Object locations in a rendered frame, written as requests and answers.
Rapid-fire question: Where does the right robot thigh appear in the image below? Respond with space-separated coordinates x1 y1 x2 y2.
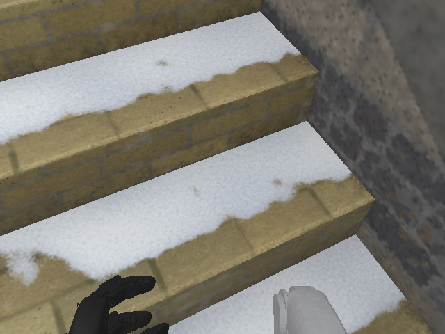
273 286 347 334

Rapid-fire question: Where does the robot left hand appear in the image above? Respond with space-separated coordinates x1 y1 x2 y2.
66 275 169 334

